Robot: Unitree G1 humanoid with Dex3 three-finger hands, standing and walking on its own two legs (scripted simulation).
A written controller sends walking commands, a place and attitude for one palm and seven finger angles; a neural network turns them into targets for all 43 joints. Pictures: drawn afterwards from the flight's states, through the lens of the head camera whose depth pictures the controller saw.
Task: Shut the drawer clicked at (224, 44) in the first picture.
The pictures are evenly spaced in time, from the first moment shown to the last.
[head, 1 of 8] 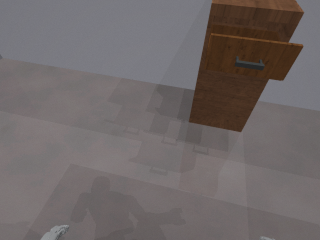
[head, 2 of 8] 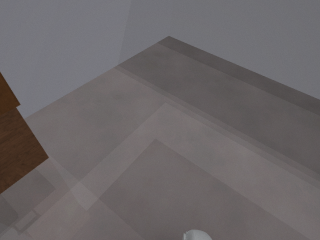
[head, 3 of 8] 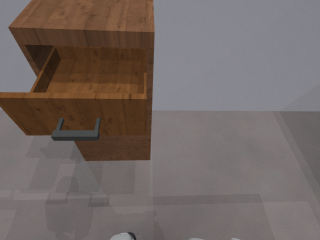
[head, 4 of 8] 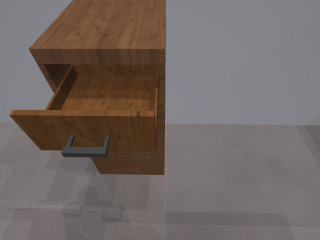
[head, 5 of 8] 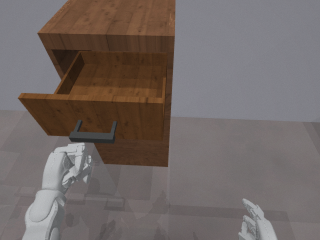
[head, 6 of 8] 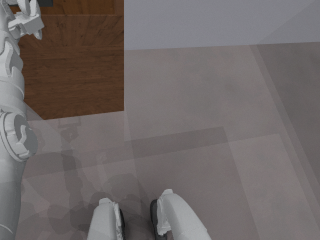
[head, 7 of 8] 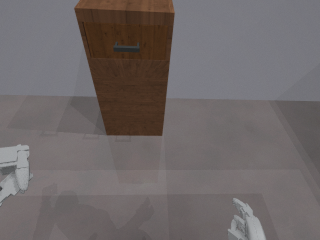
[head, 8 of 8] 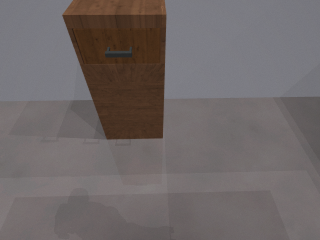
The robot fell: no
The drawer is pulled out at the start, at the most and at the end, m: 0.23 0.23 0.00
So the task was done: yes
